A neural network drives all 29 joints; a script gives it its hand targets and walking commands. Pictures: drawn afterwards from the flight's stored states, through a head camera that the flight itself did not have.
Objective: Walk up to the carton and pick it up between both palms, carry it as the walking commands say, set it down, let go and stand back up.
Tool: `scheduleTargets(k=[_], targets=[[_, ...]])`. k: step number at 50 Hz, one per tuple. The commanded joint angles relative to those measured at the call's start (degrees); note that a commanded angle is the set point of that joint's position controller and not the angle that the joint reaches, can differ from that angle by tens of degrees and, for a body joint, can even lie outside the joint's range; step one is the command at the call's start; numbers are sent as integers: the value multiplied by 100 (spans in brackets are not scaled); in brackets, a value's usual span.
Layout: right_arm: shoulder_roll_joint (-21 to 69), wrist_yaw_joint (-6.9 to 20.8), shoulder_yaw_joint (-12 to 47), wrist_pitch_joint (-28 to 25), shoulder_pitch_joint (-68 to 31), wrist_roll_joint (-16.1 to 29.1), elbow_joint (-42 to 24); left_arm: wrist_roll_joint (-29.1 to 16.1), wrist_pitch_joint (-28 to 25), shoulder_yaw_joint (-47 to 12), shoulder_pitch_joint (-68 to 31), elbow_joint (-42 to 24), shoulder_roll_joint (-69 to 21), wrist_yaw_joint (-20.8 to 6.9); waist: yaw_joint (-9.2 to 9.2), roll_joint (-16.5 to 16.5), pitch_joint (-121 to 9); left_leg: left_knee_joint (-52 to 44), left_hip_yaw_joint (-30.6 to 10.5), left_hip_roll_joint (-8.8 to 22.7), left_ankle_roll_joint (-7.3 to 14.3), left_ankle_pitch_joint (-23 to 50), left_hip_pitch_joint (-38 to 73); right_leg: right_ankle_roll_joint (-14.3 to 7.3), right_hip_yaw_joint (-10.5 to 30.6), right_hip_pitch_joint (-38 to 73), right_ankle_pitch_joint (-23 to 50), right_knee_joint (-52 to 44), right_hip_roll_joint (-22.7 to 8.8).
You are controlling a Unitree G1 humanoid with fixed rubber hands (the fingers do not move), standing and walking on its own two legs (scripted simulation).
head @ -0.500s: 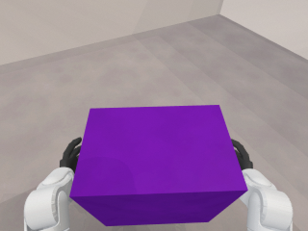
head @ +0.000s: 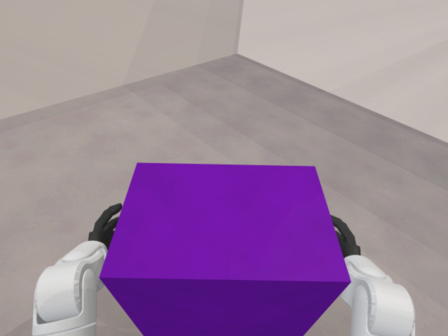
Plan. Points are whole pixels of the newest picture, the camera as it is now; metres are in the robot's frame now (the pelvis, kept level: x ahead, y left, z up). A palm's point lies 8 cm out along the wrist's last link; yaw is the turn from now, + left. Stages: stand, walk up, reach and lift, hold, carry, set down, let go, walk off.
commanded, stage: carry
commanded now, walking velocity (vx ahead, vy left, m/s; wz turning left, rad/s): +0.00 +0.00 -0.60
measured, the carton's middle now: (224, 259) +0.28 +0.00 +0.03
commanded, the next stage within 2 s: none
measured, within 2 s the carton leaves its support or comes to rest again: neither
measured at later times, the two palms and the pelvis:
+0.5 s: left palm (193, 265) +0.25 +0.06 +0.06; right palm out of the picture +0.14 -0.31 +0.07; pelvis -0.05 -0.06 -0.01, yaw -16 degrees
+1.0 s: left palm (255, 296) +0.21 -0.04 +0.06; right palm out of the picture -0.03 -0.34 +0.07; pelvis -0.13 -0.04 -0.01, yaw -35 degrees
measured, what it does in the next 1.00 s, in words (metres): walks backwards, turning right: right foot, then left foot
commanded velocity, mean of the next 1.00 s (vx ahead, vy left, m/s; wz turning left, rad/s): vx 0.00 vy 0.00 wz -0.60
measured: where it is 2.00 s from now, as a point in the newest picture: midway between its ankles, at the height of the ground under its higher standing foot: outside the picture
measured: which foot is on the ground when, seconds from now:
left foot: down 0.00-0.12, up 0.14-0.56, down 0.58-1.00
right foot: up 0.00-0.08, down 0.10-0.60, up 0.62-1.00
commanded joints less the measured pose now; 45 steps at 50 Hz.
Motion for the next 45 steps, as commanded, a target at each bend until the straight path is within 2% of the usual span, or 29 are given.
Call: scheduleTargets(k=[1,2,3,4,5,6,7,8,10,13,16,18,20,21,24,26,27,28,29,30,31,33,34,36,40,41,42,44,45], targets=[[3871,1051,4200,82,-2128,1731,-372,-1345,185,-4275,-2280,-1179,-4590,-848,-184,1811,-644,-67,-477,1151,199,2548,1089,-68,-507,176,31,-1997,202],[3816,1023,4322,29,-2367,1739,-642,-1350,167,-4269,-2166,-1080,-4603,-887,-177,1142,-733,460,-272,875,-10,1949,637,-124,-79,805,543,-2492,77],[3860,995,4434,-5,-2508,1794,-766,-1371,144,-4191,-2030,-935,-4627,-923,-109,-161,-904,1382,-167,585,-270,593,-513,-364,1152,1743,2331,-2707,-672],[4018,979,4584,-9,-2711,1928,-967,-1407,115,-4157,-2018,-967,-4630,-940,-82,-1986,-966,2426,-75,-161,-570,-2135,-2203,-786,2743,2603,4336,-2673,-1702],[3980,978,4767,-83,-3162,2065,-1208,-1466,62,-4200,-2233,-896,-4766,-953,-152,-1618,-1049,3169,-688,-52,-526,-2331,-2227,-1136,2680,2532,5201,-2530,-1846],[4078,963,4855,-121,-3250,2153,-1349,-1342,32,-4103,-1841,-714,-4854,-948,-107,-1395,-1257,3271,-759,-66,-539,-2140,-2295,-1201,2169,2805,5956,-2266,-1671],[4025,951,5037,-174,-3929,2339,-1751,-1326,-85,-4040,-1994,-651,-4771,-922,-85,-1681,-1220,3268,-772,-28,-541,-1954,-2183,-1165,1970,2616,6010,-2162,-1383],[4193,974,5010,-182,-3297,2435,-1783,-1175,-57,-3936,-1308,-777,-4869,-899,-96,-1282,-1361,3307,-827,28,-555,-1687,-2287,-1000,1395,2974,6434,-1848,-1099],[4169,933,5208,-328,-3530,2679,-2267,-1251,-232,-3994,-1451,-1352,-4762,-812,-88,-1320,-1637,3271,-718,-160,-549,-1552,-2441,-955,1417,3320,7272,-1649,-973],[4302,882,5059,-326,-2727,2581,-1900,-1304,-293,-4204,-1423,-2051,-4655,-731,-66,-737,-2088,3107,-893,-291,-522,-1212,-2137,-1036,1626,3398,5950,-1889,-952],[4005,854,4884,-321,-1782,2253,-1590,-1130,-270,-4289,-1011,-2193,-4294,-660,-27,-407,-1950,2776,-815,-440,-492,-1060,-2022,-1143,1926,3125,5416,-2045,-956],[3955,845,4900,-356,-2288,2352,-1578,-1170,-265,-4389,-1263,-2067,-4112,-646,-11,-282,-2018,2476,-956,-562,-451,-1093,-1889,-1134,2341,3206,5353,-2116,-1021],[3616,822,4966,-425,-3491,2470,-1827,-1387,-308,-4631,-2376,-2034,-3965,-617,4,-148,-1855,1864,-1101,-608,-381,-1109,-1627,-1377,2486,2952,5067,-2113,-1005],[3715,837,4730,-276,-2243,2182,-1421,-1178,-155,-4481,-1235,-1743,-4101,-628,-10,-196,-1787,1654,-1067,-747,-342,-1122,-1353,-1359,2574,2718,4721,-2238,-929],[3682,879,4503,-194,-1393,1884,-1163,-1114,-72,-4446,-541,-1429,-4120,-738,-64,-797,-1504,838,-917,-879,-207,-1086,-696,-1228,2624,1941,3932,-2424,-884],[3807,929,4506,-193,-1679,1858,-1062,-1230,-69,-4558,-993,-1481,-4263,-797,-217,-640,-1582,-609,-863,-871,18,-249,675,-741,2111,1066,2578,-2406,-472],[3719,939,4424,-157,-1486,1788,-830,-1231,-10,-4547,-1150,-1412,-4340,-820,-261,184,-1413,-1641,-1760,35,232,-224,1471,-454,1568,51,1005,-1888,49],[3516,916,4398,-214,-1833,1747,-970,-1328,1,-4635,-1458,-1351,-4450,-845,-267,2112,-1162,-1797,-3507,1690,777,1345,2170,-93,325,-1343,-973,-356,1006],[3496,943,4346,-224,-2100,1742,-857,-1354,-30,-4649,-2199,-1527,-4237,-849,-209,1873,-682,-1453,-3069,2184,1218,2468,1593,-84,192,-1606,-1229,1069,411],[3540,956,4455,-212,-2765,1871,-929,-1473,-72,-4636,-2772,-1479,-4275,-860,-188,982,-568,-1350,-2542,1985,1193,2558,1272,-141,306,-1634,-1056,1613,281],[3400,945,4634,-337,-3981,2141,-1186,-1813,-156,-4940,-4173,-1950,-4083,-839,-209,1038,-290,-1565,-2127,1810,1155,2015,720,-93,363,-1563,-746,1974,75],[3444,900,4404,-150,-3200,1970,-1029,-1659,8,-4693,-3145,-1314,-4218,-897,-128,239,93,-1869,-1580,1218,644,371,-108,-48,394,-1004,207,2110,-7],[3468,906,4206,-35,-2159,1783,-997,-1473,128,-4526,-1963,-1165,-4411,-938,-112,481,352,-1982,-1607,1083,563,-197,-307,-58,304,-1020,233,1936,32],[3413,904,4088,35,-2135,1680,-803,-1359,200,-4399,-1732,-714,-4494,-954,-70,943,291,-2072,-1397,1084,606,-628,-378,77,26,-909,494,1899,42],[3273,1049,4077,102,-2721,1677,-680,-1148,245,-4067,-1866,-124,-4583,-902,-99,1194,-155,-1423,-710,1003,512,1183,614,150,-209,-1028,391,964,16],[3288,1061,4151,85,-3284,1847,-673,-1295,174,-4137,-2736,-338,-4521,-852,-99,1285,-204,-1241,-486,928,455,1622,722,201,-254,-953,291,767,1],[3416,1095,4092,156,-2391,1726,-587,-1078,247,-3996,-1791,-257,-4529,-838,-133,1310,-169,-1120,-527,989,438,2094,794,188,-336,-942,148,586,26],[3697,1147,4290,42,-3058,2020,-847,-1355,108,-4336,-2880,-1059,-4633,-794,-188,1646,-350,-1033,-463,991,432,2205,677,153,-453,-538,-111,117,34],[3786,1130,4214,46,-2567,1975,-707,-1361,129,-4369,-2675,-1136,-4692,-788,-223,1802,-355,-978,-509,1125,484,2042,646,133,-519,-466,-253,-103,26]])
